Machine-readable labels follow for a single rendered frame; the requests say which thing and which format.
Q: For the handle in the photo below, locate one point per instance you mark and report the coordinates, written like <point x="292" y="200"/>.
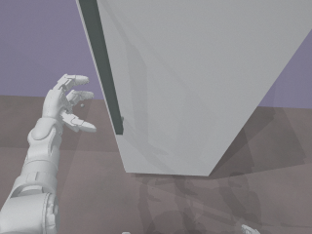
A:
<point x="91" y="16"/>

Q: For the left robot forearm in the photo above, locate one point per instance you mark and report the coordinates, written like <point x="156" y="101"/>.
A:
<point x="39" y="171"/>

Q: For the fridge door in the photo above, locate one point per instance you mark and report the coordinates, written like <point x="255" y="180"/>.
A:
<point x="188" y="74"/>

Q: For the robot left upper arm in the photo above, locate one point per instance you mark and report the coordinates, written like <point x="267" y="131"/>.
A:
<point x="31" y="214"/>

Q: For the left robot hand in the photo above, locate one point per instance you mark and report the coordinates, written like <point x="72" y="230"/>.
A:
<point x="55" y="103"/>

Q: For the right robot hand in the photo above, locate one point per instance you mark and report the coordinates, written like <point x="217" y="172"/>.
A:
<point x="247" y="230"/>

